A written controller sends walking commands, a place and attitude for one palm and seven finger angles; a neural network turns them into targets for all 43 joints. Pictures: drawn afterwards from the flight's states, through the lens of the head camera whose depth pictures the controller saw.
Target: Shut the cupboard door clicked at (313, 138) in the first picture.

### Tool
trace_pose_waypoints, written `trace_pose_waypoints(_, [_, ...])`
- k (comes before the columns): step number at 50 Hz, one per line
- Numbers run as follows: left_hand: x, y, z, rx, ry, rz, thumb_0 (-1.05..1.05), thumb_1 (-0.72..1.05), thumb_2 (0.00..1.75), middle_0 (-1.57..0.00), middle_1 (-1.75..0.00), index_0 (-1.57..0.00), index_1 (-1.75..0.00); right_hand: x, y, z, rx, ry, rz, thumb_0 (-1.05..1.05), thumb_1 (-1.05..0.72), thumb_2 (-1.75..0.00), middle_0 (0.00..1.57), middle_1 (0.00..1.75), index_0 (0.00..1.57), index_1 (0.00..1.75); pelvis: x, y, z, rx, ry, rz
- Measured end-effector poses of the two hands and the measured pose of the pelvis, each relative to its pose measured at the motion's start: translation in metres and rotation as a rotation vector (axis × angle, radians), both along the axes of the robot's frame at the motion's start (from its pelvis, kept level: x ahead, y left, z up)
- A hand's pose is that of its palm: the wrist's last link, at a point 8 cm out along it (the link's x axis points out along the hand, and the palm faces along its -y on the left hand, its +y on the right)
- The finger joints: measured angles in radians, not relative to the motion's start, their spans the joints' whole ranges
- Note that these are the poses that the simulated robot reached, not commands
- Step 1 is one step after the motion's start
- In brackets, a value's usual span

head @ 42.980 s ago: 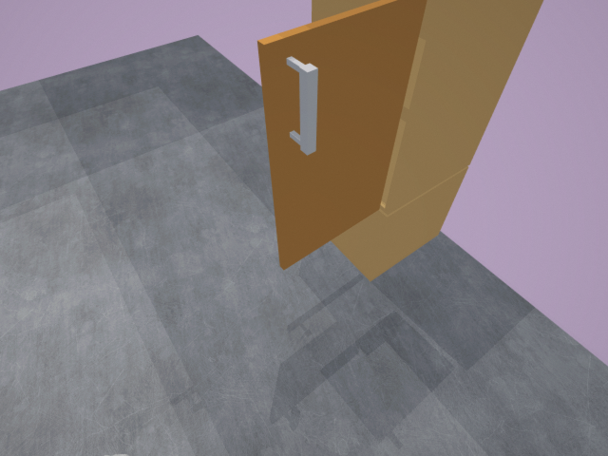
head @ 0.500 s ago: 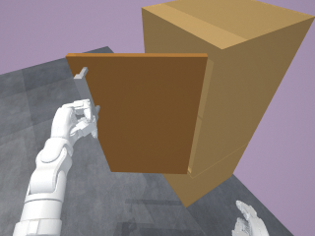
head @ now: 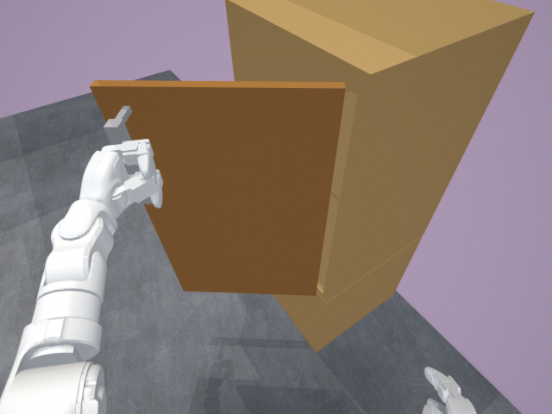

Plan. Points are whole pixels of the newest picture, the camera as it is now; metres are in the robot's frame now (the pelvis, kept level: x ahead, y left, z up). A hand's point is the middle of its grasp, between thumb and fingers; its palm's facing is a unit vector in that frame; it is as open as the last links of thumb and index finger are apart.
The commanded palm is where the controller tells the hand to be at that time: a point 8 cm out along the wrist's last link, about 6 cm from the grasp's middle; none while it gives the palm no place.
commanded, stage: push the door shut along its arc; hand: left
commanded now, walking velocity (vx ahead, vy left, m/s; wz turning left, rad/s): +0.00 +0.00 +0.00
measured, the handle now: (136, 157) +0.46 +0.24 +0.14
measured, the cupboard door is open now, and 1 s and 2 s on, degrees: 53 37 19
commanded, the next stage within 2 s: pull the fist back off the door in 1.46 s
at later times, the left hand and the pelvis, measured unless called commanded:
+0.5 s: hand (166, 159) +0.44 +0.18 +0.15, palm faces -0.19 -0.98 -0.02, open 3.1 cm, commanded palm +0.43 +0.23 +0.15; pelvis +0.00 +0.01 -0.01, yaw +0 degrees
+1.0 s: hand (204, 137) +0.50 +0.14 +0.15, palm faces -0.31 -0.95 -0.02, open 3.1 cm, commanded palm +0.50 +0.19 +0.15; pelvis +0.01 +0.02 -0.01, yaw -1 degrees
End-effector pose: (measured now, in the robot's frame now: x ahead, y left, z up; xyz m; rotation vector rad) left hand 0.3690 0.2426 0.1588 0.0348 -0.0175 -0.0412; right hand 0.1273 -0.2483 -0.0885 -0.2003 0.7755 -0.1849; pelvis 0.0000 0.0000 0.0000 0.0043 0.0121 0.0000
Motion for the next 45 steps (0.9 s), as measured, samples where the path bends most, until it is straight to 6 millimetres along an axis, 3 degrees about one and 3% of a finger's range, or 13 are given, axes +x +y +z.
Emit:
trace_pose_waypoints(11, [0.019, 0.002, -0.003, -0.001, 0.008, -0.053, 0.02, 0.89, 0.9, -1.31, -1.5, -1.3, -1.5, -0.023, -0.008, -0.007, -0.023, 0.079, -0.023, 0.02, -0.91, -0.9, 0.21, 0.3, 0.2, 0.3, 0.0, 0.002, -0.002, -0.002, 0.024, 0.003])
trace_pose_waypoints(21, [0.052, 0.005, -0.002, -0.008, 0.029, -0.11, 0.02, 0.9, 0.9, -1.31, -1.5, -1.3, -1.5, -0.038, -0.01, -0.009, -0.053, 0.124, -0.038, 0.01, -0.91, -0.9, 0.21, 0.3, 0.2, 0.3, -0.003, 0.008, -0.005, -0.01, 0.067, 0.008])
trace_pose_waypoints(45, [0.12, -0.047, -0.005, -0.04, 0.034, -0.269, 0.01, 0.89, 0.91, -1.3, -1.5, -1.3, -1.5, -0.105, 0.002, -0.025, -0.043, 0.314, -0.143, 0.01, -0.91, -0.9, 0.21, 0.3, 0.2, 0.3, 0.007, 0.023, -0.011, -0.011, 0.154, -0.021])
